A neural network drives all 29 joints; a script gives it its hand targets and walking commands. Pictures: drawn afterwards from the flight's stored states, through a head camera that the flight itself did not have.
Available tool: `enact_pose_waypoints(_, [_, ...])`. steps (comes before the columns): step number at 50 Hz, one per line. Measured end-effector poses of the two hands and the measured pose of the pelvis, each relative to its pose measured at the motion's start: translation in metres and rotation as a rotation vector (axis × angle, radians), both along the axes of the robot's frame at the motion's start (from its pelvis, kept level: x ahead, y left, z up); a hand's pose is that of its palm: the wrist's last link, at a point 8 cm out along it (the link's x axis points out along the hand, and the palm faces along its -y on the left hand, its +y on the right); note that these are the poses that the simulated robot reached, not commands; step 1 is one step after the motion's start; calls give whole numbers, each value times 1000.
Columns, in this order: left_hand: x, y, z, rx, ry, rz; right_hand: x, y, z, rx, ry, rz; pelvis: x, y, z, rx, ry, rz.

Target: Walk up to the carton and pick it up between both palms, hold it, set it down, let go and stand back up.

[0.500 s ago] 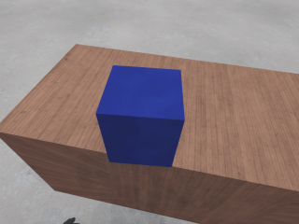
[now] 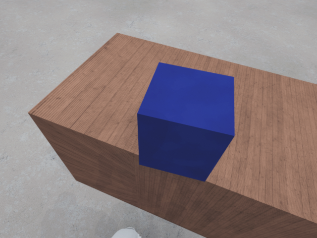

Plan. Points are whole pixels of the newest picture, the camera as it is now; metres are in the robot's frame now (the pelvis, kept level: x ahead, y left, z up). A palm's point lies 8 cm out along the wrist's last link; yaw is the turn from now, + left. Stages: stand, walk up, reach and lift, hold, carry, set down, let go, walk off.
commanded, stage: walk up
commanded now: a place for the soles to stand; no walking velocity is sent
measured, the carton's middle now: (182, 124) +0.42 -0.06 +0.02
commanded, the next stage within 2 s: none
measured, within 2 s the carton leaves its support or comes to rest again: neither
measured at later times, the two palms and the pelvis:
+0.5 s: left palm out of the picture +0.06 +0.30 -0.12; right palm out of the picture +0.09 -0.23 -0.12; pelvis +0.00 +0.04 -0.01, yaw -8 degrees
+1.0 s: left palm out of the picture +0.12 +0.28 -0.12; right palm out of the picture +0.03 -0.22 -0.11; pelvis +0.00 +0.05 +0.00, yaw -17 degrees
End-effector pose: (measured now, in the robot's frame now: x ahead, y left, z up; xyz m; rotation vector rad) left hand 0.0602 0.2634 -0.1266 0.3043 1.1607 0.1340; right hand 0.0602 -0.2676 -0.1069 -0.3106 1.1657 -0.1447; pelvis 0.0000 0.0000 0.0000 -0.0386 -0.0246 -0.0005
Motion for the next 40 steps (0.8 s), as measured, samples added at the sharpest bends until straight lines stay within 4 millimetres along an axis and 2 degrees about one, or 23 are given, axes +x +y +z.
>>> enact_pose_waypoints(3, [-16, 15, 0, 2, 26, 37, 27, 16, 3, 15, -23, 40, 4, 12, 2, 12, -8, 23])
enact_pose_waypoints(6, [-27, 32, -10, -20, 69, 56, 53, 38, -3, 25, -80, 66, 12, 31, -7, 13, -12, 25])
enact_pose_waypoints(8, [-32, 41, -14, -35, 102, 56, 59, 52, -7, 36, -108, 41, 13, 40, -10, 24, -15, 28])
enact_pose_waypoints(11, [-30, 46, -12, -44, 117, 58, 54, 65, -5, 36, -108, -3, 12, 47, -6, 30, -17, 10])
enact_pose_waypoints(15, [-20, 46, -3, -43, 87, 24, 47, 70, -2, 29, -118, -24, 10, 51, -1, 25, -9, -25])
enact_pose_waypoints(18, [-13, 45, 2, -38, 63, 0, 42, 64, -1, 24, -139, -50, 6, 51, -1, 24, -10, -60])
enact_pose_waypoints(23, [-2, 39, 5, -19, 0, -24, 31, 42, -11, 20, -148, -84, -1, 42, -10, 31, -15, -122])
enact_pose_waypoints(26, [4, 36, 11, -13, -24, -9, 24, 39, -11, 31, -141, -106, -2, 43, -7, 30, -15, -139])
enact_pose_waypoints(35, [52, 25, 16, -63, -85, -146, 3, 60, -5, 56, -171, -160, -2, 52, 0, 43, -5, -206])
enact_pose_waypoints(40, [58, 14, 14, -94, -77, -189, -13, 61, -2, 65, -140, -195, 0, 52, 4, 48, -2, -234])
